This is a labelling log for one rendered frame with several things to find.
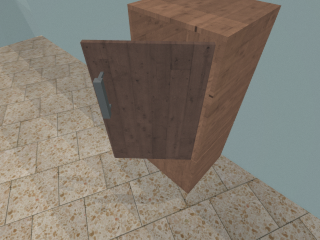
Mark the cupboard door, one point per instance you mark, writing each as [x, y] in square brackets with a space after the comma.
[156, 90]

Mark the handle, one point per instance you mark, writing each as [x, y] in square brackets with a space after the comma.
[101, 94]

